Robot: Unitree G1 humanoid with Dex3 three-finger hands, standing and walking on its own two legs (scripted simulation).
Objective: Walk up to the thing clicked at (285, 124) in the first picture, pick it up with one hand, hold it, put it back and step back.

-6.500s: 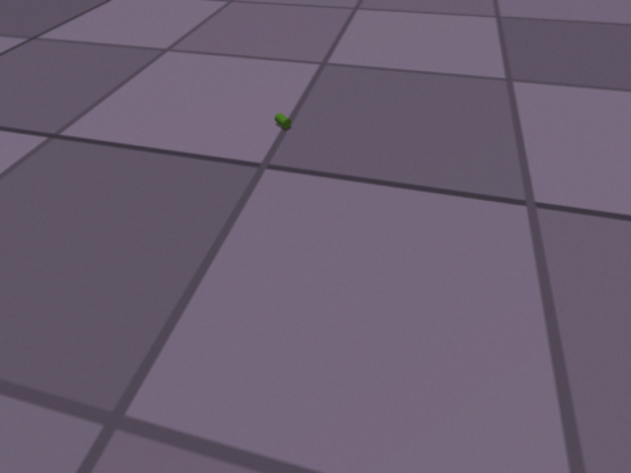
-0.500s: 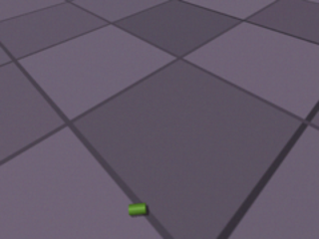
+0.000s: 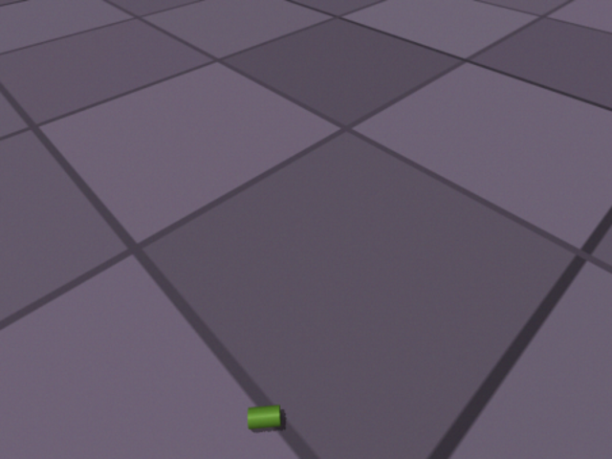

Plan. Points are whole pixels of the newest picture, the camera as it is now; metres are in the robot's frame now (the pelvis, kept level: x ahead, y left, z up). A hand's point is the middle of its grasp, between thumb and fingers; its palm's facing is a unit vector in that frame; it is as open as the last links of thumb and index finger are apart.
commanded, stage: walk up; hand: left
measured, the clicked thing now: (264, 416) +0.42 +0.15 -0.75
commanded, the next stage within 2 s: stand in 0.52 s
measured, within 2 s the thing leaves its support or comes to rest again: neither
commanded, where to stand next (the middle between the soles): +0.07 -0.04 m, yaw +1 degrees
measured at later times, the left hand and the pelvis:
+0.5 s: hand out of the picture +0.08 +0.26 -0.15, palm faces +0.01 -0.95 -0.32, open 7.4 cm; pelvis +0.00 +0.01 +0.01, yaw +0 degrees
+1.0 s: hand out of the picture +0.09 +0.27 -0.15, palm faces -0.01 -0.94 -0.35, open 7.4 cm; pelvis +0.01 +0.01 +0.01, yaw +1 degrees
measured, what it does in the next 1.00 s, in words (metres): stands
